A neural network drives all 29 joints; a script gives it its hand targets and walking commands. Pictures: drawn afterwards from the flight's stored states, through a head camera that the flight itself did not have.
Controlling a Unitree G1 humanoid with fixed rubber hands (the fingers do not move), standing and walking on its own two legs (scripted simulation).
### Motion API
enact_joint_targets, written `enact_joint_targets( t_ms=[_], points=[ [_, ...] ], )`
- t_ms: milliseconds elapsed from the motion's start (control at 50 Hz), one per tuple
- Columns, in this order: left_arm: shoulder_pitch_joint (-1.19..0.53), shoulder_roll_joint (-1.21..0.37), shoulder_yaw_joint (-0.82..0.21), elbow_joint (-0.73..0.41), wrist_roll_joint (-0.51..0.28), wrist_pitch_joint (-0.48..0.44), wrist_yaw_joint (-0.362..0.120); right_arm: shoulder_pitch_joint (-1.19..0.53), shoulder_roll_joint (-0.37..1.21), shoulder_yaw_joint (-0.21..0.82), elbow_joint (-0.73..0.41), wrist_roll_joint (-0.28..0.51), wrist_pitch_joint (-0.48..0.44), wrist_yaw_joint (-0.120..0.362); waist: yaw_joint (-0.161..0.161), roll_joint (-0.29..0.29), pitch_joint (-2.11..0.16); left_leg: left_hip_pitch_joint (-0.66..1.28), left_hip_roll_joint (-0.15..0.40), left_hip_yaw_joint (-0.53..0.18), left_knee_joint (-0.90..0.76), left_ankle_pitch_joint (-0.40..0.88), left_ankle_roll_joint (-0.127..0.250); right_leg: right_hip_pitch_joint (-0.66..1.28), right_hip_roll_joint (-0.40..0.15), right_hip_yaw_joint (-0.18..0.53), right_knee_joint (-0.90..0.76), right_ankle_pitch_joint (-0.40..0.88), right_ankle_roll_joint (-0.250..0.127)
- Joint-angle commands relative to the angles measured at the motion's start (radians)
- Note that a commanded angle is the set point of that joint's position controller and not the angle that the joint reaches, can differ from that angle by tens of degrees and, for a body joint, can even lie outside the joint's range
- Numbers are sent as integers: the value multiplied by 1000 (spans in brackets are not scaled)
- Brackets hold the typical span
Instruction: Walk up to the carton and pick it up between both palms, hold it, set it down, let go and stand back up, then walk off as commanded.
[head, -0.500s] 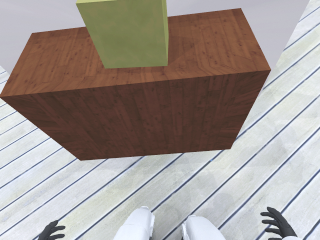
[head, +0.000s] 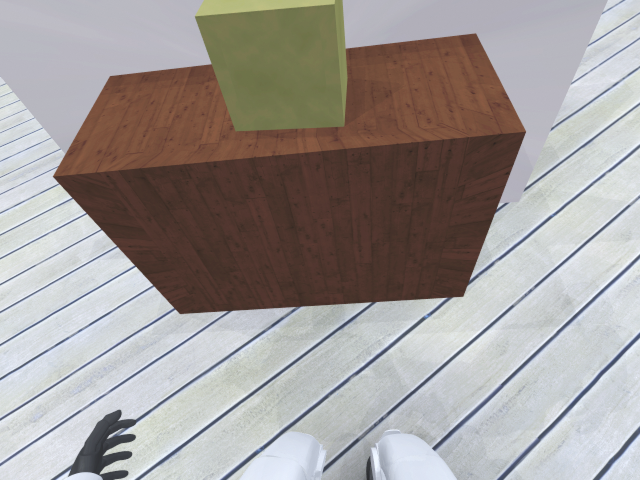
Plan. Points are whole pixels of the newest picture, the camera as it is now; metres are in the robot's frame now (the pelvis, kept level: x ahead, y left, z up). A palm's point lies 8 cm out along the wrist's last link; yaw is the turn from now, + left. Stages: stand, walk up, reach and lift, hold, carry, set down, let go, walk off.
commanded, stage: walk off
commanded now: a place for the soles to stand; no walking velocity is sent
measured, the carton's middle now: (283, 52) +0.87 +0.09 +0.06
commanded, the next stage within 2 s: stand in 1.20 s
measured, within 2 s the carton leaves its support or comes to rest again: neither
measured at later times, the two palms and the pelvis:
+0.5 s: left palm out of the picture -0.01 +0.41 -0.09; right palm out of the picture -0.04 -0.23 -0.10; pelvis -0.11 +0.08 +0.00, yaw -2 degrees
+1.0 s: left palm out of the picture +0.03 +0.39 -0.07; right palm out of the picture +0.01 -0.22 -0.10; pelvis -0.09 +0.08 +0.00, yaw -1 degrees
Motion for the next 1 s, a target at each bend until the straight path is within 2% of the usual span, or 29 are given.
enact_joint_targets(
  t_ms=[0,80,160,180,200,220,240,260,320,400,460,500,520,540,560,580,600,640,700,760,800,820,840,860,880,920,940,960,980],
  points=[
    [-32,309,90,-142,99,-22,35,120,-257,-125,-17,-5,-13,25,-4,-190,-125,-52,54,35,-18,-20,49,-56,-361,387,-461,-430,-100],
    [-47,332,90,-142,111,-13,36,147,-245,-126,-29,-3,-14,36,-12,-230,-143,-5,91,64,-138,-89,65,-84,-378,378,-450,-433,-123],
    [-88,340,79,-142,120,13,34,241,-229,-135,8,1,-23,47,-68,-227,-193,224,144,83,-505,-42,118,-216,-330,266,-359,-427,-45],
    [-88,318,76,-143,120,19,34,258,-228,-138,18,-8,-28,48,-83,-151,-192,270,149,20,-628,-58,148,-283,-270,221,-227,-453,-9],
    [-85,278,66,-134,113,27,36,224,-242,-135,11,-22,-30,48,-94,18,-135,170,194,-129,-756,-207,182,-347,-151,145,23,-482,27],
    [-50,233,51,-114,97,34,35,92,-296,-131,-35,-36,-39,41,-70,223,-76,-120,356,-455,-988,-436,247,-308,40,43,431,-408,74],
    [-48,270,65,-111,96,29,38,-65,-350,-126,-80,-38,-39,32,-30,117,10,-314,413,-587,-1079,-412,278,-264,105,190,584,-352,71],
    [-33,292,71,-110,94,23,42,-151,-380,-128,-109,-35,-45,20,-9,115,41,-424,419,-603,-1126,-440,246,-186,116,254,643,-313,74],
    [28,304,77,-59,81,14,22,-216,-288,-89,-141,-41,-75,6,10,64,8,-296,293,-383,-984,-275,161,-126,62,209,644,-195,90],
    [40,282,53,-71,85,-7,5,-62,-220,-88,-109,-45,-98,13,-42,100,-193,218,263,-322,-883,-124,174,-229,-34,122,280,-277,103],
    [53,269,49,-66,84,-24,-6,48,-258,-107,-75,-47,-97,22,-73,155,-265,335,285,-286,-890,-171,210,-163,-49,25,20,-382,99],
    [136,252,45,-38,84,-39,-9,14,-263,-104,-78,-43,-93,23,-30,135,-279,238,284,-213,-843,-62,226,25,-34,-2,-177,-343,66],
    [196,245,45,-18,83,-50,-7,-23,-253,-94,-82,-35,-94,23,13,102,-302,121,259,-139,-766,20,197,204,-40,20,-303,-240,45],
    [260,261,53,-4,89,-62,-2,-45,-217,-78,-83,-31,-96,22,60,14,-320,-74,216,-64,-607,110,158,409,-94,134,-349,-224,32],
    [305,335,66,-12,102,-73,3,-81,-166,-59,-102,-16,-108,17,96,-171,-320,-278,89,30,-388,48,100,502,-278,463,-433,-346,-11],
    [284,397,81,-26,101,-76,2,-98,-195,-71,-84,-7,-116,9,97,-201,-255,-372,31,41,-325,-46,73,381,-428,656,-451,-358,-58],
    [232,384,75,-54,103,-75,-1,-102,-244,-82,-68,-10,-124,3,83,-128,-218,-294,88,-26,-292,-56,65,262,-452,657,-412,-290,-122],
    [166,310,53,-78,102,-90,0,-79,-216,-82,-43,-2,-134,16,44,-128,-180,-199,120,17,-318,2,62,211,-388,496,-356,-19,-99],
    [192,292,44,-89,102,-94,-1,-69,-196,-72,-64,-7,-148,17,54,-204,-240,-192,128,78,-425,-14,60,339,-341,376,-228,470,-68],
    [176,279,30,-98,94,-84,1,-58,-183,-62,-53,-5,-164,14,33,-203,-264,-63,138,115,-635,103,89,309,-297,283,-119,589,-37],
    [106,258,19,-114,82,-78,0,-11,-199,-68,-39,-10,-179,8,-8,-139,-321,206,157,41,-774,437,139,130,-204,175,8,564,15],
    [113,224,8,-120,76,-79,0,19,-256,-82,-34,-16,-185,4,-17,-25,-383,321,267,-167,-777,594,209,19,-125,112,133,433,58],
    [146,205,1,-102,76,-78,7,-5,-282,-82,-47,-11,-185,3,-11,28,-392,341,382,-316,-773,701,298,-38,-55,50,227,154,86],
    [152,203,-1,-93,80,-76,11,-21,-272,-71,-40,-5,-184,2,5,20,-358,325,421,-345,-746,773,338,-53,-43,51,183,-129,85],
    [135,217,6,-87,83,-76,9,-37,-259,-61,-37,-2,-181,6,23,7,-315,256,408,-312,-745,735,326,-34,-48,58,93,-330,70],
    [147,218,15,-61,88,-82,-5,-120,-262,-56,-35,-6,-163,17,58,18,-211,52,319,-189,-734,461,260,84,-68,61,-148,-282,40],
    [158,242,18,-50,95,-88,-10,-167,-236,-45,-46,-2,-154,20,70,-34,-196,-22,238,-92,-651,406,190,170,-107,155,-251,-149,8],
    [190,294,25,-41,104,-96,-9,-190,-195,-38,-64,4,-153,17,79,-125,-215,-119,143,18,-491,383,122,248,-224,336,-301,-39,-46],
    [202,344,33,-39,102,-105,-8,-159,-164,-34,-64,11,-150,12,73,-175,-245,-169,69,75,-386,160,77,284,-366,492,-360,66,-104]
  ],
)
